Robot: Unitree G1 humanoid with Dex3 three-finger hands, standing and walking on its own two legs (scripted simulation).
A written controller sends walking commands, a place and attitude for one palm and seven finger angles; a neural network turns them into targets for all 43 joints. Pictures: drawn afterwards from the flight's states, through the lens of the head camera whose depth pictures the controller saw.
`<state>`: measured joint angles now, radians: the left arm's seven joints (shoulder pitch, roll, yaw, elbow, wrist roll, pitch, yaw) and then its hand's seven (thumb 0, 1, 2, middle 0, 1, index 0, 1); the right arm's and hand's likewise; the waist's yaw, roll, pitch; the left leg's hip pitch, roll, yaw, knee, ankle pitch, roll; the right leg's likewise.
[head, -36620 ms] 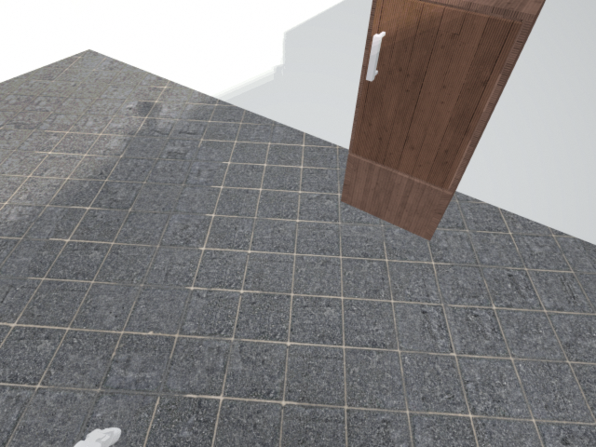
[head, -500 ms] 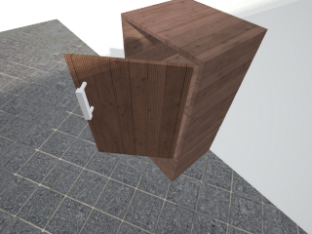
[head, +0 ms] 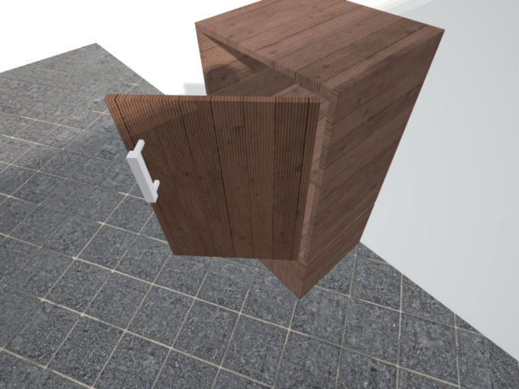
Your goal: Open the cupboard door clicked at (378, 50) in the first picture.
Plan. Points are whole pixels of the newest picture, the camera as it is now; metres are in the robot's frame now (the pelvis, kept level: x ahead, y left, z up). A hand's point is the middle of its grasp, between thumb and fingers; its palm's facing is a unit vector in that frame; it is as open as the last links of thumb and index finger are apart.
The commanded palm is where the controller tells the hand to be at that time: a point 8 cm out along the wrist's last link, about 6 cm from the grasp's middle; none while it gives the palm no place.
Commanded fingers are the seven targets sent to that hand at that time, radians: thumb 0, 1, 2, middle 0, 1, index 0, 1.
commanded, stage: look again from close up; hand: left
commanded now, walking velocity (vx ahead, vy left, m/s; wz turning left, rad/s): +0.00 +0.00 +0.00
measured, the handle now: (146, 171) +0.55 +0.30 -0.02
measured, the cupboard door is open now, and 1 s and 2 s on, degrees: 44 44 44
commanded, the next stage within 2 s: shuffle to correct the standing spot in 0.22 s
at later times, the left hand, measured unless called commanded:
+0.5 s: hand out of the picture +0.00 +0.16 -0.17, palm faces +0.02 -0.98 -0.21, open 7.3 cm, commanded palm none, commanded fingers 0.00 0.90 0.90 -0.20 -0.30 -0.20 -0.30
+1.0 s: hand out of the picture +0.03 +0.22 -0.16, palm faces +0.06 -0.96 -0.29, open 7.3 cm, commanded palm none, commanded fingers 0.00 0.90 0.90 -0.20 -0.30 -0.20 -0.30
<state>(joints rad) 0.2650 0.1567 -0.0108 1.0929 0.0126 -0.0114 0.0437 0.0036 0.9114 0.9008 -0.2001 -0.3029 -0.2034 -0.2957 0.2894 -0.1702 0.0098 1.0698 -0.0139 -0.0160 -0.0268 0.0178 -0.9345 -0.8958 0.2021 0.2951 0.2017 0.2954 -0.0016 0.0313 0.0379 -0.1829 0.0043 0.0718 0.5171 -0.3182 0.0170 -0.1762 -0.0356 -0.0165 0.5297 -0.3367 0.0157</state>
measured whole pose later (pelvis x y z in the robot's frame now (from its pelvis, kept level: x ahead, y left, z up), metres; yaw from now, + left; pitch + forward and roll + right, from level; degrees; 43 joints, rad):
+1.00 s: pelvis -0.01 +0.03 +0.00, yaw +0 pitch +0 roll +2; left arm 0.24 0.17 0.04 0.98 0.03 -0.01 0.05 0.00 0.91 0.90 -0.20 -0.30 -0.20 -0.30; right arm 0.20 -0.20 -0.04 0.98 -0.02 0.06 0.00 0.01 -0.92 -0.90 0.20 0.30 0.20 0.30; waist 0.04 0.02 0.08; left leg -0.43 -0.04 0.06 0.99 -0.48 0.00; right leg -0.26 -0.10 -0.08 0.63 -0.37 0.00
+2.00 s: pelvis -0.01 +0.12 +0.00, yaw +0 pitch -2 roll +0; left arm 0.28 0.18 -0.01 1.03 0.01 0.00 0.04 0.00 0.92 0.90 -0.20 -0.30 -0.20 -0.30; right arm 0.28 -0.16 0.01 1.04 -0.02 0.00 -0.01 0.01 -0.92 -0.90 0.20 0.30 0.20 0.30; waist 0.00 -0.02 0.02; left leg -0.20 0.00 0.05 0.48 -0.25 0.03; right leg -0.19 0.00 -0.05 0.46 -0.24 -0.01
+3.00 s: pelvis +0.00 +0.16 +0.01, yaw +0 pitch -2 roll +0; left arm 0.29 0.17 -0.01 1.09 0.02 0.00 0.04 0.00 0.91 0.90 -0.20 -0.30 -0.20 -0.30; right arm 0.27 -0.15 0.02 1.13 -0.01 -0.03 -0.02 0.01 -0.92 -0.90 0.20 0.30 0.20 0.30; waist 0.01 -0.04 0.03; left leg -0.15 -0.05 0.06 0.41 -0.23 0.07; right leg -0.15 -0.05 -0.03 0.41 -0.24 0.03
